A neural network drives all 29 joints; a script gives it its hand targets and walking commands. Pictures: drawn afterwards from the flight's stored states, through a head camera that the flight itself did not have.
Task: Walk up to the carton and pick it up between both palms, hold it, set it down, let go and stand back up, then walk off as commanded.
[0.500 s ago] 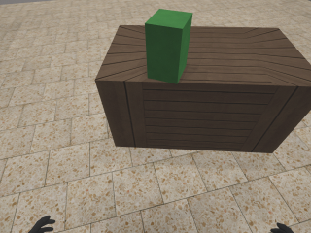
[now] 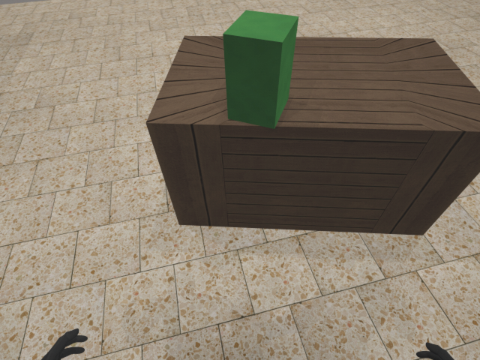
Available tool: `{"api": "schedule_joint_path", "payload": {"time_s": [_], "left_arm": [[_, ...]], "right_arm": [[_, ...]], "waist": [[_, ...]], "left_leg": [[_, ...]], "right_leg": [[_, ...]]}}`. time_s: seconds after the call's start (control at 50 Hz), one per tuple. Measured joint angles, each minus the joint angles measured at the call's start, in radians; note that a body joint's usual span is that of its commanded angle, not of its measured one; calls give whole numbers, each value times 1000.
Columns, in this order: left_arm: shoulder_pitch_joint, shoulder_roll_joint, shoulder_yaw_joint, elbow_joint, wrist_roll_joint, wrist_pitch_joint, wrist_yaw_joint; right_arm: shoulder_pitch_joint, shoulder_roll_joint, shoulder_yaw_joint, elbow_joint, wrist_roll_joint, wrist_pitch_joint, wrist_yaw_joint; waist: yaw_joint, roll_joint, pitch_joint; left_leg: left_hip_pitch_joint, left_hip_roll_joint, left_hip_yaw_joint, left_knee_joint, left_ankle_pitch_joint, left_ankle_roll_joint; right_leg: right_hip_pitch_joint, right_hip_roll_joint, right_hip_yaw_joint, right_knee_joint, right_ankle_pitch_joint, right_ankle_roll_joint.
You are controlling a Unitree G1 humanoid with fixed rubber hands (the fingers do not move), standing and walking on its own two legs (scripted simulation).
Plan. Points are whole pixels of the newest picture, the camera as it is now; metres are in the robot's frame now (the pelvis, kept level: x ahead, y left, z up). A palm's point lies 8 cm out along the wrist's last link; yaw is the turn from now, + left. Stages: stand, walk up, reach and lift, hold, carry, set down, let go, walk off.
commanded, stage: stand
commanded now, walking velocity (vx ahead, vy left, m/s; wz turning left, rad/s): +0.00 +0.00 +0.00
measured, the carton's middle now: (260, 71) +0.94 -0.01 +0.01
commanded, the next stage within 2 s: none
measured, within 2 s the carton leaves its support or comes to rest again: neither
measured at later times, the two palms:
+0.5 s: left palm out of the picture +0.12 +0.33 -0.07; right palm out of the picture +0.12 -0.32 -0.09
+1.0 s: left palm out of the picture +0.12 +0.34 -0.07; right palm out of the picture +0.13 -0.32 -0.08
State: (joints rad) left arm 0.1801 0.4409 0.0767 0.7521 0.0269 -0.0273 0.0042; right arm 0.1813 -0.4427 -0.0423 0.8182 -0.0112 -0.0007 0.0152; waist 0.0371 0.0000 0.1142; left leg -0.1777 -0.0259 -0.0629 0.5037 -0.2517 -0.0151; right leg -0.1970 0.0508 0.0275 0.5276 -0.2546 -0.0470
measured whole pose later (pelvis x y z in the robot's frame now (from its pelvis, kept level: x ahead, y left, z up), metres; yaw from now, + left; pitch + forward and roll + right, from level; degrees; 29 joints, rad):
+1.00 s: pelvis +0.00 +0.00 +0.00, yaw +0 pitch -4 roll +1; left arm 0.15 0.44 0.08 0.79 0.03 -0.03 0.00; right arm 0.17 -0.44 -0.04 0.82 -0.01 0.00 0.02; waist 0.04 0.00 0.11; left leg -0.18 -0.03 -0.06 0.50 -0.25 -0.01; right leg -0.20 0.05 0.03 0.52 -0.25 -0.05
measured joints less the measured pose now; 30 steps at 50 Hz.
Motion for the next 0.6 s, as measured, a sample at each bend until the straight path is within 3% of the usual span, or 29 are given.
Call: {"api": "schedule_joint_path", "payload": {"time_s": [0.6], "left_arm": [[-18,0,0,21,0,0,0]], "right_arm": [[-7,1,0,0,0,0,1]], "waist": [[0,2,-1]], "left_leg": [[0,0,0,-4,0,0]], "right_leg": [[1,0,0,-4,0,1]]}}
